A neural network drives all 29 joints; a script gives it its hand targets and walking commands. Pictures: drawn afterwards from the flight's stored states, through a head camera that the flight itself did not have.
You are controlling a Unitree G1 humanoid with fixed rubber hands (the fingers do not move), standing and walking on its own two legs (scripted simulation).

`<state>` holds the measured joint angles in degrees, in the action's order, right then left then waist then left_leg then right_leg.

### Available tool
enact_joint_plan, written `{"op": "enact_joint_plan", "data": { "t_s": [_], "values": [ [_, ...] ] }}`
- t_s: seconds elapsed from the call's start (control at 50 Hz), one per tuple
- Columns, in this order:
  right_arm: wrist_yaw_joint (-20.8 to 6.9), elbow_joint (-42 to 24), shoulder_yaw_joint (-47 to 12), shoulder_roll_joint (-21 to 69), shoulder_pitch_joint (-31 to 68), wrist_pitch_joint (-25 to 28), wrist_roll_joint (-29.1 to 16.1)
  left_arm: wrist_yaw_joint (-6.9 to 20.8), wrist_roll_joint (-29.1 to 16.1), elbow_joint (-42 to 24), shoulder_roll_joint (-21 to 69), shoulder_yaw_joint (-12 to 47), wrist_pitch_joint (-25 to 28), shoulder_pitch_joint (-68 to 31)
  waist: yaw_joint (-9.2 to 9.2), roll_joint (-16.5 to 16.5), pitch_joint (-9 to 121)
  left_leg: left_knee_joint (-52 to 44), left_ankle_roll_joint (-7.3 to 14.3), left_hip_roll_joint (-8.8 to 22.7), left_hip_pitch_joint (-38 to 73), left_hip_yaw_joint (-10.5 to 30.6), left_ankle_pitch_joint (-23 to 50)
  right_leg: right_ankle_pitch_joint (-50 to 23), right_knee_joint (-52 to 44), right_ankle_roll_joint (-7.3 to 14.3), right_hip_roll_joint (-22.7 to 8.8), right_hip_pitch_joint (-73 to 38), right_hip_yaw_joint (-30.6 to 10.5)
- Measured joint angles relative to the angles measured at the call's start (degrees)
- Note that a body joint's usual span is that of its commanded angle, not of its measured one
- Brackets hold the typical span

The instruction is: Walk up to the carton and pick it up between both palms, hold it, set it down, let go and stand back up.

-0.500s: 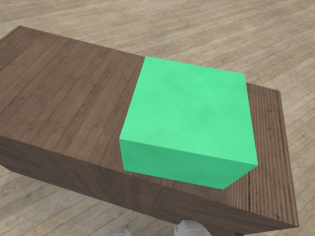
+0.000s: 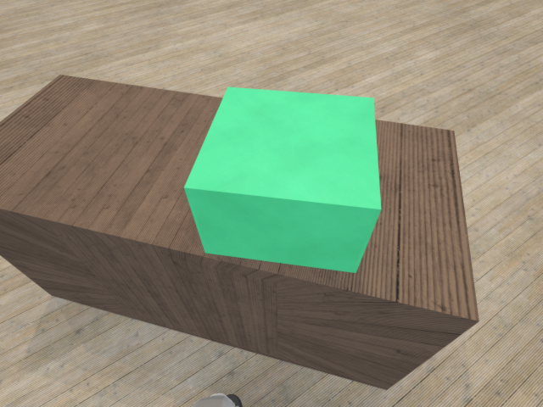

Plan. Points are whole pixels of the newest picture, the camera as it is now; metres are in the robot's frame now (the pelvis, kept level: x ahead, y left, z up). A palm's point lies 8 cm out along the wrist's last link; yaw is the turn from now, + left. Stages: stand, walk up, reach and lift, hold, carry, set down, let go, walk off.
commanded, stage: walk up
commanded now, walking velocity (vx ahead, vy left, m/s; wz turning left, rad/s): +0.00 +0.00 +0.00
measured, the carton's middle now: (288, 175) +0.54 -0.04 -0.02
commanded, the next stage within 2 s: none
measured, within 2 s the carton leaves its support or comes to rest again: neither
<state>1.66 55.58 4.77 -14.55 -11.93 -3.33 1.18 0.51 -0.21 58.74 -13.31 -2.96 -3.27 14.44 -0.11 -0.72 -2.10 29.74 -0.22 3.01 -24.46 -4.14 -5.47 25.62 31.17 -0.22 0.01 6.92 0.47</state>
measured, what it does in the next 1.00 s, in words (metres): steps on the spot: left foot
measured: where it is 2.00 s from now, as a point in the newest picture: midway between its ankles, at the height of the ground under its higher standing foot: outside the picture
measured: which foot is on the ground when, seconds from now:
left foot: down 0.00-0.02, up 0.04-0.34, down 0.36-1.00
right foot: down 0.00-1.00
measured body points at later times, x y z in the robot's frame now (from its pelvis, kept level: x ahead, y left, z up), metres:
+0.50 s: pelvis -0.02 -0.02 +0.02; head +0.00 -0.02 +0.47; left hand -0.04 +0.19 -0.14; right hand -0.01 -0.25 -0.14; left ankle -0.07 +0.12 -0.72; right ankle -0.07 -0.11 -0.72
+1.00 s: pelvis -0.05 +0.00 +0.02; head -0.04 -0.01 +0.47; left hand -0.07 +0.21 -0.14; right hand -0.08 -0.21 -0.15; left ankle -0.07 +0.12 -0.72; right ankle -0.07 -0.11 -0.72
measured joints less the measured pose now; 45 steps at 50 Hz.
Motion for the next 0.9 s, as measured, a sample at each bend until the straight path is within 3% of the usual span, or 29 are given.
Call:
{"op": "enact_joint_plan", "data": {
  "t_s": [0.06,0.1,0.16,0.26,0.36,0.42,0.46,0.9],
  "values": [
    [-0.2,1.67,0.12,-1.05,-0.83,-0.99,-0.21,-0.77,0.55,1.99,3.38,1.3,0.84,4.71,-0.39,-3.82,2.39,7.43,-0.01,-2.9,-1.54,5.63,-13.31,-1.71,0.86,1.48,0.15,0.02,0.57],
    [-0.48,2.9,-0.38,-0.42,-2.17,-1.23,-0.32,-1.16,0.98,3.56,4.67,2.04,1.24,8.2,-1.33,-4.1,5.05,12.45,0.44,-5.58,-1.31,8.87,-14.26,-3.39,-1.82,1.63,-0.63,-0.76,-0.57],
    [-1.31,4.27,-1.49,1.03,-3.78,-0.24,-0.54,-1.5,0.94,4.84,6.06,3.32,1.92,10.06,-0.24,-4.91,5.97,17.13,0.82,-6.08,0.46,11.4,-10.99,-6.47,-7.04,1.9,-0.19,-2.87,-0.09],
    [-0.99,7.33,-2.96,2.41,-5.52,0.25,-0.05,-2.13,0.31,3.68,8.82,4.48,4.51,7.82,0.53,-5.59,4.23,14.29,-0.46,-2.87,6.67,9.94,-11.2,-7.79,-8.67,3.18,1.91,-2.41,1.22],
    [0.4,9.08,-4.36,3.57,-4.59,0.94,-0.41,-3.16,0.4,3.24,8.96,3.98,4.97,5.64,0.57,-4.26,1.58,-0.6,-1.14,-0.53,15.38,6.64,-13.18,-7.5,-7.24,3.73,3.73,-0.72,2.18],
    [0.88,9.71,-4.84,5.08,-2.71,1.98,-0.73,-3.13,0.09,3.51,6.88,3.24,5.12,4.35,-0.16,-0.06,-0.7,-6.12,-2.13,-1.55,18.35,5.4,-11.77,-7.23,-6.02,3.61,2.39,-0.45,1.53],
    [0.84,9.68,-4.8,5.13,-1.84,2.61,-1.14,-3.22,-0.12,3.63,6.17,2.9,5.32,4.05,-0.63,0.98,-1.25,-6.53,-1.84,-1.57,18.58,4.96,-10.99,-7.89,-6.75,3.44,2.39,-0.71,1.11],
    [0.9,12.32,-5.71,8.01,-3.49,2.87,-1.2,-2.93,0.41,7.05,5.84,2.44,3.55,1.07,0.08,0.46,-1.02,-8.44,0.12,-3.44,20.19,3.61,-8.63,-10.27,-7.43,1.46,0.5,-1.46,-0.19]
  ]
}}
